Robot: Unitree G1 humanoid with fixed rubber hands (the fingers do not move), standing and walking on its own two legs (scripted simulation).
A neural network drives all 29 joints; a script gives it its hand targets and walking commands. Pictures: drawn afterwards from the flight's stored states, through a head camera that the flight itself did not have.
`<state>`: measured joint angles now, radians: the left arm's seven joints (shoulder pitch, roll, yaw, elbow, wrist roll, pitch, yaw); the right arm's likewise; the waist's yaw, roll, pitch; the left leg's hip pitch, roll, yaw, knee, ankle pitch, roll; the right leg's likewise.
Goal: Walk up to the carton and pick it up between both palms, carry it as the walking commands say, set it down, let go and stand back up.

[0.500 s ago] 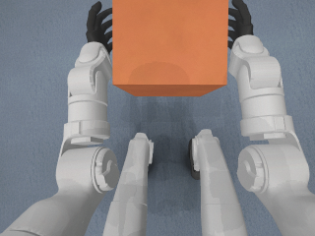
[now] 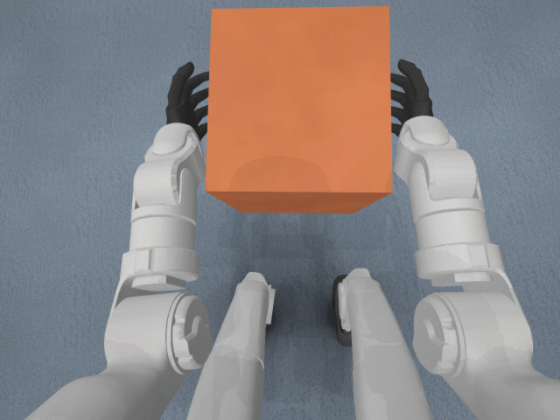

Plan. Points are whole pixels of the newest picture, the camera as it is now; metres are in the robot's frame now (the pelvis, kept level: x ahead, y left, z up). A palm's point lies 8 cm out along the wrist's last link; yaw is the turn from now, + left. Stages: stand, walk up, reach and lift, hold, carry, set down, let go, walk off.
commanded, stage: reach and lift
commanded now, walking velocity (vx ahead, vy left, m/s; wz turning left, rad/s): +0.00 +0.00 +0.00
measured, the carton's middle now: (297, 134) +0.48 +0.02 -0.07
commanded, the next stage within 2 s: hold in 1.96 s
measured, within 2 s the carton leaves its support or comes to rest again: neither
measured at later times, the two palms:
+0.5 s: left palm (152, 103) +0.44 +0.16 +0.09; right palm (443, 101) +0.44 -0.13 +0.08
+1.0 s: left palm (128, 87) +0.43 +0.15 +0.14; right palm (480, 78) +0.42 -0.13 +0.14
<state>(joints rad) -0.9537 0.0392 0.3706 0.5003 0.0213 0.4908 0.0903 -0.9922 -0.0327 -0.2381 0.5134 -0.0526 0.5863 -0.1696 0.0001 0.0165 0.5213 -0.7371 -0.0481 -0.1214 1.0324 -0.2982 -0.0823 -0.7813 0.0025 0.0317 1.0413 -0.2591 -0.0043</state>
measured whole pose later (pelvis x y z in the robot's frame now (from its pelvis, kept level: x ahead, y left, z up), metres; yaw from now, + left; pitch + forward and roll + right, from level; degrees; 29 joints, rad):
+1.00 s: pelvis +0.10 +0.00 +0.08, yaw +0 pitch -3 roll +1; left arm -0.49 -0.08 0.34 0.52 0.19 0.68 -0.01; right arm -0.51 0.16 -0.28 0.49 -0.21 0.76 -0.14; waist 0.00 0.01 -0.05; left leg -0.24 -0.02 -0.12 0.52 -0.22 -0.06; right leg -0.31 0.00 0.04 0.58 -0.22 0.00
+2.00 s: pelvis +0.11 +0.00 +0.08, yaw +0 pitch -3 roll +1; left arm -0.38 -0.10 0.26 0.39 0.19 0.71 0.00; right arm -0.40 0.19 -0.28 0.34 -0.21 0.76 -0.12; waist 0.00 0.00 -0.05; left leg -0.24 -0.02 -0.12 0.52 -0.23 -0.06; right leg -0.30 0.00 0.04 0.58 -0.23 0.00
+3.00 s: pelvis +0.11 +0.00 +0.08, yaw +0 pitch -3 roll +1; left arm -0.32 -0.11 0.23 0.30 0.19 0.75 0.02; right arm -0.39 0.19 -0.28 0.31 -0.21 0.76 -0.09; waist 0.00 0.00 -0.05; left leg -0.24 -0.02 -0.12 0.52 -0.23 -0.06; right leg -0.30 0.00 0.04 0.58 -0.23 0.00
